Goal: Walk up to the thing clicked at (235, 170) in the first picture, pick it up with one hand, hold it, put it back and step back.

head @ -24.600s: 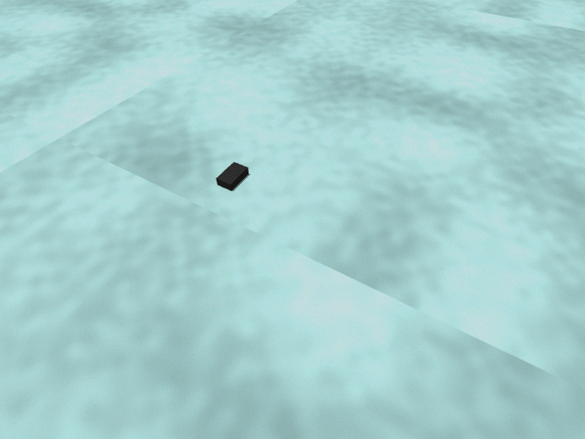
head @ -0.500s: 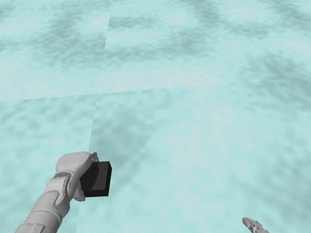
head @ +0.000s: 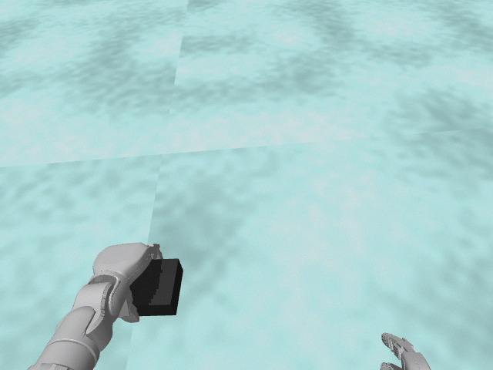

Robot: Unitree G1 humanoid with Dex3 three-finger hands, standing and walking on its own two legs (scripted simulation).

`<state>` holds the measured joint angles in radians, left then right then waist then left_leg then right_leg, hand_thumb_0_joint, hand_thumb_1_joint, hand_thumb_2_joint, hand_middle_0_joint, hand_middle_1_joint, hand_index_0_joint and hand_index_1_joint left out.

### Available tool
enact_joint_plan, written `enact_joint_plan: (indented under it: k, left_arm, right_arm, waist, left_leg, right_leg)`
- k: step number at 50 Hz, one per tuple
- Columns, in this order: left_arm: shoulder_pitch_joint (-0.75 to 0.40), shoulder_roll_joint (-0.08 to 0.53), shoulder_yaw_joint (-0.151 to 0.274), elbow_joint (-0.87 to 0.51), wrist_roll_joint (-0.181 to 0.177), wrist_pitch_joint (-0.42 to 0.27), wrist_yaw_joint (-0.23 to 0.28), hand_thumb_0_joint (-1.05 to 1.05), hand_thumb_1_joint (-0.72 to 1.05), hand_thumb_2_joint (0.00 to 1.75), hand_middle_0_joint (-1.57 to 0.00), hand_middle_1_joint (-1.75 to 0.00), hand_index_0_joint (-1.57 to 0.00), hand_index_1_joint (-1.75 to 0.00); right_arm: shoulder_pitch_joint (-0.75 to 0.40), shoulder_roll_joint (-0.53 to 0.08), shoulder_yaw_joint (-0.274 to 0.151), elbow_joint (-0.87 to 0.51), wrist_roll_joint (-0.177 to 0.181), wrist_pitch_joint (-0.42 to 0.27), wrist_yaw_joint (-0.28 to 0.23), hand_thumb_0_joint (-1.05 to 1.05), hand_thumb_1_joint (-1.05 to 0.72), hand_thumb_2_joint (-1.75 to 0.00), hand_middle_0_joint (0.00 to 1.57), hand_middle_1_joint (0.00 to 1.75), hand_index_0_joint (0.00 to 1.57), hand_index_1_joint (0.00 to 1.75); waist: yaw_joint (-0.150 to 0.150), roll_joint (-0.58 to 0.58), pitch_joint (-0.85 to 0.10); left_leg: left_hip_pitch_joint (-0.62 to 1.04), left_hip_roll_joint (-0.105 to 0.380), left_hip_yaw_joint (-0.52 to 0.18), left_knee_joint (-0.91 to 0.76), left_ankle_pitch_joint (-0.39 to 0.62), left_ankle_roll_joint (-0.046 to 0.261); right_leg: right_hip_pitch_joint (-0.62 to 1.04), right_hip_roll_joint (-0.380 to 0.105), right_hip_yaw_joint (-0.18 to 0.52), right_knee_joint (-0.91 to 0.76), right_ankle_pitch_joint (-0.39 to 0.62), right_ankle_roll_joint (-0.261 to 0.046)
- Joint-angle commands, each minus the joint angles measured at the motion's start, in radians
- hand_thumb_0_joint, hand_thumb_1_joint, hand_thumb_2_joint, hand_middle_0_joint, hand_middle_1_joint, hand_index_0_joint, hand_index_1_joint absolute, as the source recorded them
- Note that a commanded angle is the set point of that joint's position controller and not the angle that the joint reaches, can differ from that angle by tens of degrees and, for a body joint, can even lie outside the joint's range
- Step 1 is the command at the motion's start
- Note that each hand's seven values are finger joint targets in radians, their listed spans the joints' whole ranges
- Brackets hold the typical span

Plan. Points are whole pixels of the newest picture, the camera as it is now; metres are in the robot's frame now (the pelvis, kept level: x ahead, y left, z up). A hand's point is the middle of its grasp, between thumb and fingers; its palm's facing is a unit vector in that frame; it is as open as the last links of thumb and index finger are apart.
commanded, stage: hold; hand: left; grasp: from above
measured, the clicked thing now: (137, 287) +0.30 +0.22 -0.06
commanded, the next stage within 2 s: crouch in 0.92 s
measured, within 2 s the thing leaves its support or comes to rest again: neither
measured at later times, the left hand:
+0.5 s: hand (128, 287) +0.28 +0.22 -0.03, palm faces -0.45 -0.06 -0.89, open 11.4 cm
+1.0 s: hand (128, 280) +0.30 +0.22 -0.03, palm faces -0.46 -0.06 -0.89, open 11.4 cm
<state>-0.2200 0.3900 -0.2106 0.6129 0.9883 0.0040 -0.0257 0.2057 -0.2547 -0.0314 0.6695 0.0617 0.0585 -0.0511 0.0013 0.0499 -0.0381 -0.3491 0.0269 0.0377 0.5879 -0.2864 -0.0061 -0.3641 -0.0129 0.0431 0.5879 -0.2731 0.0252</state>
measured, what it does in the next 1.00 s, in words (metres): stands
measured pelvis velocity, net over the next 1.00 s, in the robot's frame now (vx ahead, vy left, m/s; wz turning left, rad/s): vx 0.01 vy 0.00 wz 0.00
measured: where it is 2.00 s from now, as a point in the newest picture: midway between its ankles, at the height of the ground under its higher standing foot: outside the picture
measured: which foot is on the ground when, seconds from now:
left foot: down 0.00-1.00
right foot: down 0.00-1.00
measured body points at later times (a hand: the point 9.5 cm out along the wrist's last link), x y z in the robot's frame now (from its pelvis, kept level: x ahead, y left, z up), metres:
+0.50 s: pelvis +0.00 +0.00 +0.01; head +0.01 -0.02 +0.45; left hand +0.30 +0.22 +0.02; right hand +0.16 -0.25 -0.11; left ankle +0.01 +0.12 -0.73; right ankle +0.02 -0.14 -0.73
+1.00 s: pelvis +0.01 +0.00 +0.01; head +0.02 -0.02 +0.46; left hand +0.32 +0.22 +0.02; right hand +0.16 -0.25 -0.11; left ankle +0.01 +0.12 -0.73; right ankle +0.02 -0.14 -0.73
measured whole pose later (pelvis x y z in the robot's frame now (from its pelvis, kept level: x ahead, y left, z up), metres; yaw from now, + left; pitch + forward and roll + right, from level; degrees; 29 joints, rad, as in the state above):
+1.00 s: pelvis +0.01 +0.00 +0.01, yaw +0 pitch +1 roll +0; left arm -0.21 0.41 -0.21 0.59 0.98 -0.02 -0.05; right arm 0.20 -0.25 -0.03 0.66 0.07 0.09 -0.07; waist 0.01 0.05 -0.01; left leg -0.25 0.02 0.04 0.49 -0.26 -0.01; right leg -0.27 -0.02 0.04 0.49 -0.24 0.02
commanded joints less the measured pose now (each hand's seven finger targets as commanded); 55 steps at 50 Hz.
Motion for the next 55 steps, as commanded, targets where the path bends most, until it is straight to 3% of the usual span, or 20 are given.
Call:
enact_joint_plan:
  k: [1, 11, 13, 16, 19, 20, 21, 23, 27, 33, 35, 37, 38, 41, 46, 50, 51, 52, 55]
  left_arm:
    - [-0.329, 0.211, 0.106, -0.215, 0.001, -0.002, 0.032, 0.00, 0.62, 0.97, -0.96, -0.82, -0.97, -0.82]
    - [-0.297, 0.225, 0.123, -0.234, -0.002, -0.004, 0.025, 0.00, 0.59, 0.98, -0.96, -0.81, -0.96, -0.81]
    - [-0.307, 0.211, 0.104, -0.249, -0.004, -0.004, 0.016, 0.00, 0.60, 0.98, -0.96, -0.82, -0.96, -0.81]
    - [-0.286, 0.228, 0.120, -0.254, 0.000, -0.003, 0.009, 0.00, 0.60, 0.99, -0.97, -0.81, -0.97, -0.81]
    - [-0.316, 0.200, 0.087, -0.249, 0.002, -0.009, 0.004, 0.00, 0.57, 0.97, -0.94, -0.81, -0.94, -0.81]
    - [-0.306, 0.227, 0.118, -0.243, -0.003, -0.010, 0.007, 0.00, 0.56, 0.98, -0.95, -0.79, -0.94, -0.80]
    - [-0.300, 0.229, 0.121, -0.248, 0.000, -0.010, 0.008, 0.00, 0.56, 0.99, -0.94, -0.81, -0.94, -0.82]
    - [-0.312, 0.202, 0.095, -0.266, -0.009, -0.011, 0.005, 0.00, 0.56, 1.02, -0.94, -0.82, -0.94, -0.82]
    - [-0.302, 0.235, 0.127, -0.234, -0.006, -0.017, 0.010, 0.00, 0.57, 1.01, -0.96, -0.79, -0.95, -0.80]
    - [-0.351, 0.241, 0.125, -0.237, 0.004, -0.025, 0.023, 0.00, 0.56, 1.01, -0.95, -0.80, -0.94, -0.81]
    - [-0.329, 0.223, 0.112, -0.239, 0.001, -0.024, 0.019, 0.00, 0.58, 1.02, -0.96, -0.81, -0.96, -0.82]
    - [-0.308, 0.229, 0.126, -0.222, 0.004, -0.017, 0.025, 0.00, 0.59, 1.03, -0.98, -0.80, -0.97, -0.81]
    - [-0.304, 0.202, 0.100, -0.229, -0.005, -0.017, 0.023, 0.00, 0.60, 1.04, -0.99, -0.80, -0.98, -0.82]
    - [-0.302, 0.231, 0.121, -0.192, -0.001, -0.014, 0.023, 0.00, 0.57, 1.03, -0.98, -0.77, -0.96, -0.79]
    - [-0.333, 0.232, 0.114, -0.235, -0.005, -0.031, 0.008, 0.00, 0.58, 1.03, -0.98, -0.79, -0.97, -0.81]
    - [-0.308, 0.202, 0.097, -0.221, -0.007, -0.031, 0.019, 0.00, 0.60, 1.04, -0.99, -0.78, -0.98, -0.80]
    - [-0.298, 0.220, 0.120, -0.207, -0.004, -0.029, 0.024, 0.00, 0.63, 0.96, -0.97, -0.84, -1.00, -0.81]
    - [-0.270, 0.217, 0.123, -0.196, -0.006, -0.029, 0.028, 0.00, 0.55, 0.89, -0.89, -0.79, -0.92, -0.77]
    - [-0.255, 0.198, 0.108, -0.180, 0.018, -0.027, 0.045, 0.00, 0.52, 0.92, -0.91, -0.78, -0.91, -0.78]
  right_arm:
    - [-0.090, -0.125, -0.039, -0.147, 0.001, -0.045, -0.008, 0.00, -0.89, -0.90, 0.20, 0.30, 0.20, 0.30]
    - [-0.107, -0.123, -0.035, -0.154, 0.005, -0.042, -0.014, 0.00, -0.89, -0.90, 0.20, 0.30, 0.20, 0.30]
    - [-0.112, -0.120, -0.032, -0.157, 0.007, -0.043, -0.015, 0.00, -0.89, -0.90, 0.20, 0.30, 0.20, 0.30]
    - [-0.117, -0.120, -0.033, -0.156, 0.009, -0.041, -0.016, 0.00, -0.89, -0.90, 0.20, 0.30, 0.20, 0.30]
    - [-0.109, -0.118, -0.032, -0.152, 0.007, -0.041, -0.018, 0.00, -0.90, -0.90, 0.20, 0.30, 0.20, 0.30]
    - [-0.113, -0.121, -0.034, -0.152, 0.009, -0.041, -0.019, 0.00, -0.90, -0.90, 0.20, 0.30, 0.20, 0.30]
    - [-0.110, -0.119, -0.033, -0.153, 0.009, -0.040, -0.019, 0.00, -0.90, -0.90, 0.20, 0.30, 0.20, 0.30]
    - [-0.113, -0.117, -0.033, -0.153, 0.009, -0.039, -0.018, 0.00, -0.89, -0.90, 0.20, 0.30, 0.20, 0.30]
    - [-0.105, -0.122, -0.033, -0.148, 0.009, -0.036, -0.020, 0.00, -0.89, -0.90, 0.20, 0.30, 0.20, 0.30]
    - [-0.101, -0.121, -0.036, -0.143, 0.007, -0.030, -0.021, 0.00, -0.89, -0.90, 0.20, 0.30, 0.20, 0.30]
    - [-0.104, -0.119, -0.038, -0.147, 0.010, -0.029, -0.021, 0.00, -0.89, -0.90, 0.20, 0.30, 0.20, 0.30]
    - [-0.103, -0.118, -0.039, -0.144, 0.009, -0.026, -0.020, 0.00, -0.89, -0.90, 0.20, 0.30, 0.20, 0.30]
    - [-0.101, -0.121, -0.039, -0.145, 0.009, -0.026, -0.019, 0.00, -0.89, -0.90, 0.20, 0.30, 0.20, 0.30]
    - [-0.094, -0.125, -0.043, -0.142, 0.010, -0.021, -0.020, 0.00, -0.89, -0.90, 0.20, 0.30, 0.20, 0.30]
    - [-0.095, -0.124, -0.042, -0.150, 0.011, -0.015, -0.021, 0.00, -0.90, -0.90, 0.20, 0.30, 0.20, 0.30]
    - [-0.098, -0.121, -0.041, -0.156, 0.011, -0.012, -0.021, 0.00, -0.89, -0.90, 0.20, 0.30, 0.20, 0.30]
    - [-0.094, -0.126, -0.043, -0.155, 0.010, -0.011, -0.021, 0.00, -0.91, -0.91, 0.20, 0.30, 0.20, 0.30]
    - [-0.092, -0.127, -0.045, -0.155, 0.010, -0.010, -0.019, 0.00, -0.87, -0.89, 0.20, 0.30, 0.20, 0.30]
    - [-0.090, -0.123, -0.045, -0.156, 0.010, -0.004, -0.017, 0.00, -0.88, -0.90, 0.20, 0.30, 0.20, 0.30]
  waist:
    - [-0.004, -0.034, -0.216]
    - [0.009, -0.035, -0.212]
    - [0.003, -0.032, -0.205]
    - [0.014, -0.032, -0.210]
    - [-0.003, -0.042, -0.201]
    - [0.008, -0.041, -0.202]
    - [0.010, -0.036, -0.208]
    - [0.004, -0.040, -0.220]
    - [0.011, -0.025, -0.208]
    - [0.008, -0.010, -0.228]
    - [0.011, -0.021, -0.236]
    - [0.014, -0.022, -0.232]
    - [0.006, -0.035, -0.228]
    - [0.011, -0.037, -0.213]
    - [0.008, -0.026, -0.228]
    - [0.012, -0.028, -0.210]
    - [0.014, -0.036, -0.207]
    - [0.015, -0.035, -0.207]
    - [0.011, -0.039, -0.189]
  left_leg:
    - [0.126, -0.040, 0.003, -0.093, 0.151, 0.020]
    - [0.153, -0.041, 0.006, -0.118, 0.169, 0.021]
    - [0.157, -0.040, 0.004, -0.123, 0.162, 0.020]
    - [0.165, -0.042, 0.006, -0.128, 0.177, 0.020]
    - [0.174, -0.036, -0.001, -0.132, 0.188, 0.020]
    - [0.174, -0.036, -0.001, -0.135, 0.186, 0.019]
    - [0.175, -0.041, 0.004, -0.134, 0.191, 0.021]
    - [0.189, -0.041, 0.005, -0.132, 0.208, 0.021]
    - [0.189, -0.036, 0.004, -0.142, 0.220, 0.018]
    - [0.208, -0.038, 0.004, -0.142, 0.241, 0.017]
    - [0.217, -0.039, 0.004, -0.139, 0.260, 0.018]
    - [0.213, -0.042, 0.007, -0.138, 0.267, 0.019]
    - [0.214, -0.038, 0.003, -0.142, 0.265, 0.018]
    - [0.210, -0.035, 0.004, -0.146, 0.280, 0.017]
    - [0.223, -0.038, 0.006, -0.147, 0.281, 0.020]
    - [0.219, -0.038, 0.004, -0.153, 0.277, 0.017]
    - [0.216, -0.039, 0.007, -0.151, 0.274, 0.018]
    - [0.215, -0.037, 0.006, -0.153, 0.276, 0.016]
    - [0.206, -0.038, 0.007, -0.147, 0.292, 0.015]
  right_leg:
    - [0.058, 0.040, -0.025, -0.107, 0.113, -0.028]
    - [0.091, 0.039, -0.027, -0.131, 0.122, -0.027]
    - [0.082, 0.039, -0.027, -0.135, 0.117, -0.028]
    - [0.104, 0.039, -0.025, -0.136, 0.129, -0.029]
    - [0.092, 0.044, -0.032, -0.136, 0.142, -0.030]
    - [0.102, 0.044, -0.032, -0.141, 0.136, -0.031]
    - [0.105, 0.039, -0.028, -0.142, 0.143, -0.030]
    - [0.107, 0.040, -0.027, -0.142, 0.160, -0.028]
    - [0.120, 0.043, -0.032, -0.142, 0.166, -0.034]
    - [0.119, 0.041, -0.033, -0.144, 0.187, -0.034]
    - [0.134, 0.040, -0.033, -0.145, 0.207, -0.032]
    - [0.136, 0.037, -0.033, -0.150, 0.218, -0.030]
    - [0.142, 0.041, -0.036, -0.150, 0.213, -0.031]
    - [0.140, 0.043, -0.040, -0.151, 0.224, -0.033]
    - [0.150, 0.039, -0.034, -0.155, 0.230, -0.033]
    - [0.141, 0.040, -0.039, -0.158, 0.223, -0.035]
    - [0.140, 0.039, -0.039, -0.162, 0.220, -0.034]
    - [0.147, 0.041, -0.041, -0.159, 0.218, -0.035]
    - [0.129, 0.041, -0.043, -0.151, 0.233, -0.037]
